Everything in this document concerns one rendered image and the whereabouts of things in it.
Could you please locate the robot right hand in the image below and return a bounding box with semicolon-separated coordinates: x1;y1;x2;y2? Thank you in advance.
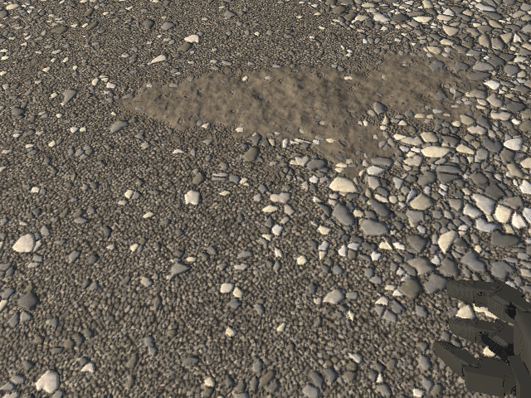
435;279;531;398

